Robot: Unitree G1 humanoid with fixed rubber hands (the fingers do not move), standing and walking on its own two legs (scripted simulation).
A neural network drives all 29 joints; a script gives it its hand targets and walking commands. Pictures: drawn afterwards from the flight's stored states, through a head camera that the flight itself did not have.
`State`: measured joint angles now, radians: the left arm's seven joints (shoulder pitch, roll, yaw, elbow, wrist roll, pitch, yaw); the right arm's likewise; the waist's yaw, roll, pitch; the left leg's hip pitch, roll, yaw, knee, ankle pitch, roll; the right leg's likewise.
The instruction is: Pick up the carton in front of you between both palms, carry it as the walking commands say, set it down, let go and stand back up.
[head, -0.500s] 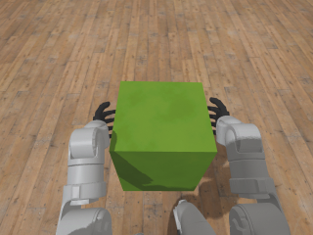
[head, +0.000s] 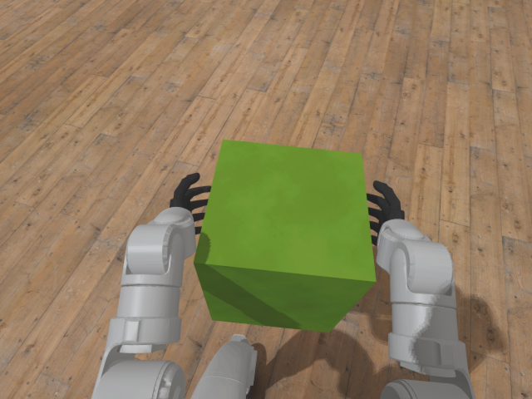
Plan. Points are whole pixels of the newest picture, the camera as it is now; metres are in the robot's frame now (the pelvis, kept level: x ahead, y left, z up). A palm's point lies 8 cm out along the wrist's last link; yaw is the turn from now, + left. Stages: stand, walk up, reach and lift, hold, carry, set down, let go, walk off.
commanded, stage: carry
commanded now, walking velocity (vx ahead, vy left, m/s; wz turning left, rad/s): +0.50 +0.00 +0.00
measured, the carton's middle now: (280, 244) +0.34 +0.05 -0.01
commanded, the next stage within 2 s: none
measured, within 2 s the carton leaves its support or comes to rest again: neither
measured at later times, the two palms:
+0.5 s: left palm (258, 66) +0.64 +0.13 +0.11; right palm (426, 77) +0.64 -0.17 +0.11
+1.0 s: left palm (259, 9) +0.91 +0.17 +0.08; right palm (389, 8) +0.91 -0.13 +0.09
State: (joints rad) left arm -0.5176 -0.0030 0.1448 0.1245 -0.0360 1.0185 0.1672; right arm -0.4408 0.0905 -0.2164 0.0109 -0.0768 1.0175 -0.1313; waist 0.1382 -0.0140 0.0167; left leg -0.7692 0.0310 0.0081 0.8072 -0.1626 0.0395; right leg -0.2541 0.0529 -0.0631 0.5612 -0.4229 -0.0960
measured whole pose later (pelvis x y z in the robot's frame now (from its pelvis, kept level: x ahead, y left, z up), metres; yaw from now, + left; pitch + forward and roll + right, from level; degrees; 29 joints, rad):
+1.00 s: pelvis +0.64 +0.01 +0.00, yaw +1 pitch +3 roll +1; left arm -0.20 -0.11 0.14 -0.26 0.11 1.21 0.10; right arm -0.22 0.14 -0.12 -0.22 -0.12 1.17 -0.08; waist -0.01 -0.05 -0.10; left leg -0.45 0.04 0.26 0.51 -0.11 0.10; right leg -0.18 -0.08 -0.10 0.87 -0.51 0.05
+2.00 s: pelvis +0.73 -0.02 +0.01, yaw +0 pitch +2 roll +0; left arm -0.13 -0.13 0.11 -0.02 0.19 0.94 0.05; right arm -0.14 0.13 -0.12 -0.01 -0.18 0.93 -0.02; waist 0.00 -0.01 -0.14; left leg -0.30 0.09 0.23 0.51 -0.24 0.01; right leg -0.25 -0.05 -0.17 0.53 -0.31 -0.02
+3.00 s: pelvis +0.68 +0.00 +0.01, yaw -6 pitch -9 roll +0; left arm -0.28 -0.16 0.23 0.26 0.30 0.74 0.01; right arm -0.29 0.16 -0.26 0.29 -0.28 0.70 0.03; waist 0.00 -0.02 0.06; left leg -0.09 0.01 0.04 0.42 -0.17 0.01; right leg -0.07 0.00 -0.05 0.42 -0.19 -0.02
